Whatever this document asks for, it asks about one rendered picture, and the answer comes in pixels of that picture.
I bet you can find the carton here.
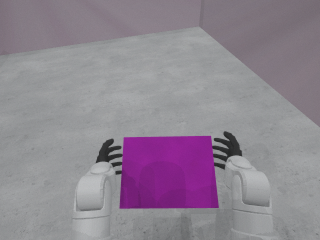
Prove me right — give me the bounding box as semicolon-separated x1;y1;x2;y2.
119;136;219;209

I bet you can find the left robot forearm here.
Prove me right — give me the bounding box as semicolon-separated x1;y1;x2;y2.
70;161;117;240

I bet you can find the right robot hand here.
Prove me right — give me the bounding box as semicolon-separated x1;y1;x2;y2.
212;131;242;170

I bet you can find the right robot forearm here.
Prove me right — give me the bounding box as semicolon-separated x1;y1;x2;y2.
223;155;279;240

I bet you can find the left robot hand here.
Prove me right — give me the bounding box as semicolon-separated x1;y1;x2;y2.
96;138;123;175

